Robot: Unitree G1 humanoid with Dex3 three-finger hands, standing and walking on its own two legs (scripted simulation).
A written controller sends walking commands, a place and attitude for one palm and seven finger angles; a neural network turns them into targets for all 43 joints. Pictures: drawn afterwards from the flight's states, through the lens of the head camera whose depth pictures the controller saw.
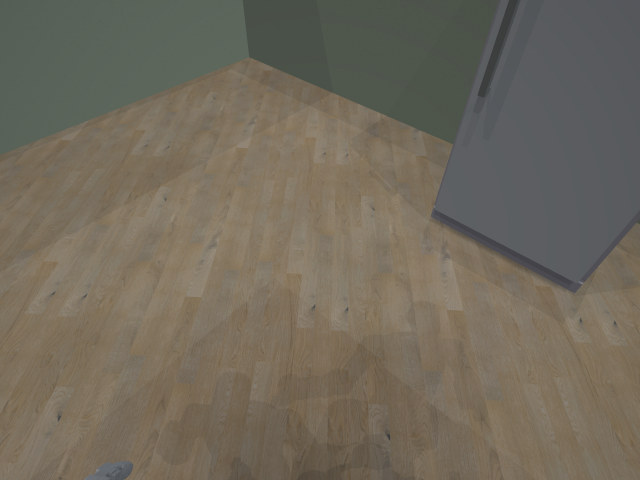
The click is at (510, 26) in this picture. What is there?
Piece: fridge door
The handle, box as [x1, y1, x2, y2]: [478, 0, 519, 97]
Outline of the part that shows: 519,0 509,0 478,92 478,95 483,97 486,95 487,91 490,88 489,85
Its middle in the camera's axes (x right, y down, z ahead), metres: +0.54 -0.62 +1.10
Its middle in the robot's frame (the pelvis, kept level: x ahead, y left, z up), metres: +1.27 -0.48 +0.11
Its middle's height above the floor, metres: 0.88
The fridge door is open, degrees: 0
